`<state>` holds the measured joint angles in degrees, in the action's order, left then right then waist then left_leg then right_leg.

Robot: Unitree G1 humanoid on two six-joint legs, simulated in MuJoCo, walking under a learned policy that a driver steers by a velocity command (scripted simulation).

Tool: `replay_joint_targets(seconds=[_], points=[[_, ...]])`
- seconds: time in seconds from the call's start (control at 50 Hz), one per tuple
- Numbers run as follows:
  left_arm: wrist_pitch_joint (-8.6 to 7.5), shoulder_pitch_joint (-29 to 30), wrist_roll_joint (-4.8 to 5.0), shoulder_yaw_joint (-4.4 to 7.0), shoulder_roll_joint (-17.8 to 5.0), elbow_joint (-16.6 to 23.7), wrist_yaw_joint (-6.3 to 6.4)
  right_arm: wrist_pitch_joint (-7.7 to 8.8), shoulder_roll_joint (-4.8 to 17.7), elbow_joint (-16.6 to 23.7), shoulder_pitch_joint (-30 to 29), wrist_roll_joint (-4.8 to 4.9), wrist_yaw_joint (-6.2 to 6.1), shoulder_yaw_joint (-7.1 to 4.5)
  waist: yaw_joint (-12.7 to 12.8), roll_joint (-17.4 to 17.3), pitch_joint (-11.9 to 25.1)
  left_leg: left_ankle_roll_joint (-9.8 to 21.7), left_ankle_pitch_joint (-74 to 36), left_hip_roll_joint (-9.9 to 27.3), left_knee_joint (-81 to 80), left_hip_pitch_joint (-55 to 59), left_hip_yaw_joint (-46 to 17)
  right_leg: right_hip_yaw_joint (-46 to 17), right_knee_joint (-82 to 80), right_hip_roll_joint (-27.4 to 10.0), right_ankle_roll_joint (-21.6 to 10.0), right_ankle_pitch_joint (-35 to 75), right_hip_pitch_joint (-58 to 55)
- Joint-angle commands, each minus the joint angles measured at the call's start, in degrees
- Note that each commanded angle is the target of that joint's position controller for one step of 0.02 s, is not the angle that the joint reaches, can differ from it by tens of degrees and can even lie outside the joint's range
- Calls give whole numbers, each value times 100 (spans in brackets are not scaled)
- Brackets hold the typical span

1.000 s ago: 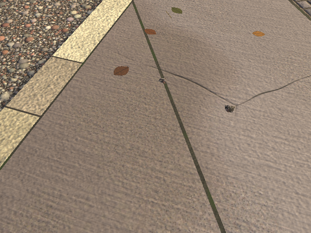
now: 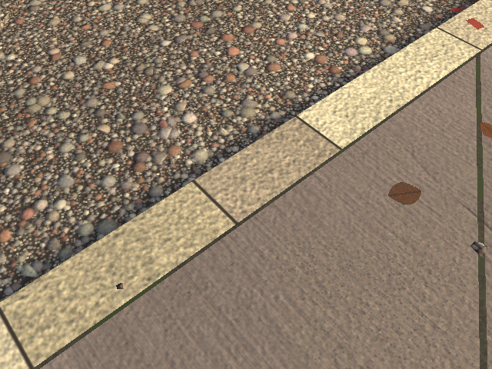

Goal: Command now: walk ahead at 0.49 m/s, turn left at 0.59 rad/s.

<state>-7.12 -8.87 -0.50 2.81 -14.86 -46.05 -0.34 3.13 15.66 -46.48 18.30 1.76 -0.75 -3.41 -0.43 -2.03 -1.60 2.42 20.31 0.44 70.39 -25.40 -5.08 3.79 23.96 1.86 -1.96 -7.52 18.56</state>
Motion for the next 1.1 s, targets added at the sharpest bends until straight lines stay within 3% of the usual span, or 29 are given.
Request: replay_joint_targets(seconds=[0.02,0.1,0.16,0.2,0.26,0.3,0.34,0.36,0.38,0.4,0.42,0.44,0.46,0.5,0.54,0.6,0.7,0.8,0.86,0.9,0.92,0.94,0.96,0.98,1.0,1.02,1.04,1.06,1.1], points=[[-79,-192,2,138,-491,118,-25,-29,188,484,160,26,31,-79,12,629,264,-15,-331,696,-32,-1056,-154,-1497,-1510,-1635,-980,150,-964],[-124,-484,33,232,-770,-142,-63,-46,84,757,-316,-77,26,-7,41,403,78,-64,-909,735,-1024,-1457,-216,-985,-1773,-1705,-1206,721,-980],[-50,-518,95,239,-881,-212,-56,58,84,902,-858,-100,131,54,158,405,-12,-50,-1794,687,-2210,-1325,79,-452,-1744,-1506,-1065,986,-1077],[8,-675,149,236,-970,-270,-52,108,63,1012,-1301,-96,206,95,321,432,-84,-63,-2071,590,-2836,-1047,400,-248,-1656,-1428,-962,899,-1065],[110,-1045,220,249,-1115,-454,-61,121,157,1238,-1768,-40,278,96,455,556,-194,14,-1728,491,-3368,-989,526,-338,-1491,-1671,-869,713,-1511],[200,-1098,260,258,-1182,-533,-49,136,284,1321,-1790,-48,307,55,351,659,-185,171,-1270,363,-3662,-814,634,-378,-1205,-1841,-776,1008,-1833],[276,-975,261,226,-1177,-551,-25,150,584,1055,-831,-106,287,-133,-258,635,376,405,-1361,-26,-4116,704,941,-27,61,-1580,-534,2550,-1719],[271,-1036,197,128,-949,-522,-8,139,942,785,155,-125,220,-312,-679,448,999,601,-1479,179,-4021,2263,628,177,1385,-1276,-319,2438,-947],[181,-1395,58,-87,-336,-297,-51,110,1665,714,955,-253,127,-470,-697,-907,1865,1369,-1245,1873,-4203,4441,-1822,322,3819,-520,77,-13,1242],[41,-1510,167,-109,-328,-380,-68,130,1469,687,1122,-199,142,-403,-677,-1240,2481,1792,-846,2517,-5168,4756,-3691,-715,4995,-58,86,-2559,2202],[1,-1083,377,64,-863,-301,-77,175,1058,681,829,-206,175,-276,-673,-677,1653,1468,-853,2312,-5220,4099,-2874,-1048,5384,-351,-12,-2262,2685],[14,-760,392,78,-853,-198,-60,198,812,719,380,-180,191,-200,-475,-529,1105,1236,-1149,2065,-5271,3336,-1930,-933,5175,-628,-63,-1723,2685],[76,-644,298,94,-780,-221,-23,224,557,731,-53,-163,221,-131,-263,-288,748,1069,-1405,1777,-5465,2640,-1273,-888,4825,-845,-25,-1277,2442],[280,-874,245,138,-622,-319,-3,329,319,692,-448,-206,245,-97,59,-488,463,871,-1628,1449,-5911,1811,-468,-940,4451,-1034,37,-654,1785],[403,-945,259,135,-427,-344,-2,422,349,551,-435,-267,212,-136,167,-308,315,892,-2213,1392,-6121,1619,36,-988,4357,-973,93,-304,1762],[448,-585,230,158,-347,-203,13,439,409,338,-215,-304,99,-183,115,-165,63,854,-2596,1394,-6226,1840,551,-1186,3774,-881,139,336,2289],[425,226,150,92,-183,94,-140,383,600,154,-79,-253,-27,-236,-128,-76,-260,688,-2500,1408,-6367,2140,1228,-778,2242,-785,83,1324,2345],[412,995,165,26,-107,564,-324,208,737,-85,307,-147,-64,-297,-389,-2,-523,627,-3101,1681,-5973,3062,1564,-273,1551,-727,-151,752,2665],[431,843,195,109,-268,738,-394,92,960,-55,142,-88,-99,-347,-128,-251,-193,467,-5398,1679,-5148,3254,1807,251,1418,-308,-437,-57,1848],[458,-216,237,327,-671,579,-359,10,1135,-2,-61,-51,-130,-376,517,-416,480,300,-6708,1539,-3608,3043,1918,471,1260,159,-736,-347,335],[478,-1126,224,533,-1058,368,-260,23,1129,46,-142,-25,-138,-353,1001,-208,956,72,-5914,1266,-2213,2233,1981,183,789,252,-974,32,-1213],[527,-1528,212,633,-1601,264,-130,111,479,201,33,-270,-105,-158,781,1136,1308,-177,-1224,708,-259,457,1858,-1781,798,-1025,-1353,605,-2721],[410,-1397,142,612,-1793,469,-186,348,117,501,423,-166,-21,-3,339,1695,2337,-374,1595,-419,1308,-1397,478,-5258,-306,-2180,-2621,-654,-4197],[363,-1472,135,488,-1268,444,-223,530,669,611,-434,58,47,-119,762,768,2021,-232,1150,-78,1391,-2013,-177,-4868,-777,-2052,-2207,-725,-4039],[315,-1202,169,423,-1020,434,-217,597,693,734,-705,134,64,-122,608,618,1226,-101,604,160,960,-2182,-88,-3942,-757,-1845,-1952,-384,-3287],[286,-753,203,365,-845,532,-212,600,634,647,-710,7,12,-120,298,68,786,-104,194,437,465,-1854,-61,-3249,-742,-1551,-1709,175,-2376],[282,-434,182,313,-658,625,-188,553,705,614,-676,-138,-22,-179,103,73,579,-161,-44,581,39,-1474,-35,-2775,-805,-1331,-1606,700,-1717],[279,-341,120,281,-599,710,-156,472,704,614,-563,-174,-8,-205,-42,195,545,-210,-208,669,-143,-1127,-53,-2558,-928,-1198,-1570,966,-1320],[252,-395,139,312,-710,733,-95,352,561,674,-531,-235,-8,-193,-116,243,484,-384,-372,665,-594,-969,73,-2261,-1048,-1074,-1596,1541,-910]])
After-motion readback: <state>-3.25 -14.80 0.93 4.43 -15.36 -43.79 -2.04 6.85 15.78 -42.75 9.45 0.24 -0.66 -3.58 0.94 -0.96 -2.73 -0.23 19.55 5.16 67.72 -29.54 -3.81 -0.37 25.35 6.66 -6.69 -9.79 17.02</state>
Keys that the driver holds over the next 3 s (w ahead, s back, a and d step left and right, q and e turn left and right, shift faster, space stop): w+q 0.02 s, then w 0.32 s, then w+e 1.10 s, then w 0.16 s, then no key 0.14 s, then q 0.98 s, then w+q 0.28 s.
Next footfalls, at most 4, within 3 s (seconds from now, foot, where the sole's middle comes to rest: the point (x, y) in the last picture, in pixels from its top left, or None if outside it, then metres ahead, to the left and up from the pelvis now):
0.36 left None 0.34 0.18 -0.77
0.92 right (276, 306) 0.64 -0.05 -0.77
1.42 left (243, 212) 0.97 0.04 -0.77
1.86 right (337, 200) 1.01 -0.27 -0.77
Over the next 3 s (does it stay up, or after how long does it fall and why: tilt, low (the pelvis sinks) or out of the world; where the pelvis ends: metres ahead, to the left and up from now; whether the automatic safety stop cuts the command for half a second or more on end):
stays up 1.02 -0.11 0.01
